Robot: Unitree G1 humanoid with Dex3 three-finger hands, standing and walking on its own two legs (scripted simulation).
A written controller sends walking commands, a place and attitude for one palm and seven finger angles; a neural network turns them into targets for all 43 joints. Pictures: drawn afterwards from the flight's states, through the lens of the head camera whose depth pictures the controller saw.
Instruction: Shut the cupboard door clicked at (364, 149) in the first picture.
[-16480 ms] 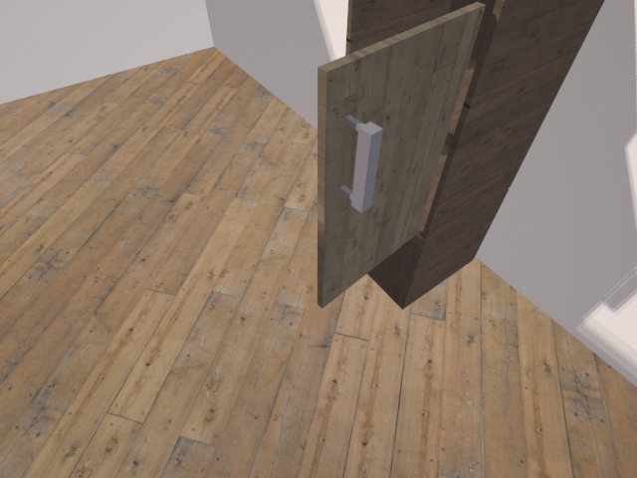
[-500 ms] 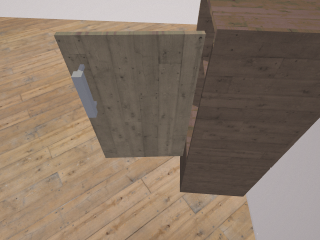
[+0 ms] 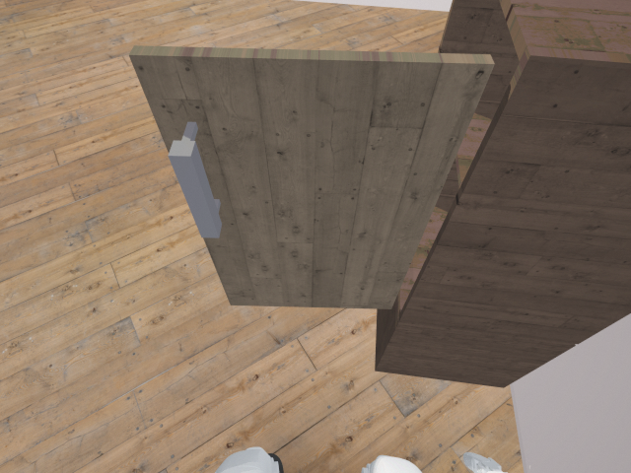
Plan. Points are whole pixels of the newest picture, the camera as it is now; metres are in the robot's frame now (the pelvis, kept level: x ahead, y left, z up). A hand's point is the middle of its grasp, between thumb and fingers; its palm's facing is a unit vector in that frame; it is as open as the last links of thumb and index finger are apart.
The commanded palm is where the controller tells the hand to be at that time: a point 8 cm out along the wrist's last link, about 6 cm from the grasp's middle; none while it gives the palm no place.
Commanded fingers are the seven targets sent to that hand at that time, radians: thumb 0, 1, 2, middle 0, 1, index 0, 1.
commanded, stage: come to a stop and stand still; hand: left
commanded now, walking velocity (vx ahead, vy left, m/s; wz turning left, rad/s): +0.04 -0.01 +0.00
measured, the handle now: (202, 183) +0.43 +0.18 +0.10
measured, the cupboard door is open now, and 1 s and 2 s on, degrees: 96 96 96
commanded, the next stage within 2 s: look again from close up in 0.52 s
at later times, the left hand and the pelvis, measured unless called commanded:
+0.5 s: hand out of the picture +0.02 +0.18 -0.16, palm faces +0.07 -0.98 -0.19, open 7.3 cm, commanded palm none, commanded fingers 0.00 0.90 0.90 -0.20 -0.30 -0.20 -0.30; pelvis +0.00 +0.00 +0.01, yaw +2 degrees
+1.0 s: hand out of the picture +0.01 +0.18 -0.16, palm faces +0.04 -0.98 -0.21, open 7.4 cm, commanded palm none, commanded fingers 0.00 0.90 0.90 -0.20 -0.30 -0.20 -0.30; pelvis +0.02 +0.02 +0.01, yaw +1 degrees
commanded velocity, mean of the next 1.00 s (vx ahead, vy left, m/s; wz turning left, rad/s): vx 0.03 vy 0.02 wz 0.00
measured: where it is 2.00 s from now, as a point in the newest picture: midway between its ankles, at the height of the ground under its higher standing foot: outside the picture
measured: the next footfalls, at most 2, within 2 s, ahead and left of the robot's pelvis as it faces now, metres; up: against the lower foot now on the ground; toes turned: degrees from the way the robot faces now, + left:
right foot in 0.08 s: +0.05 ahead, -0.14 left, +0.00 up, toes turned -1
left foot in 0.32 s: +0.01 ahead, +0.10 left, +0.00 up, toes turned +1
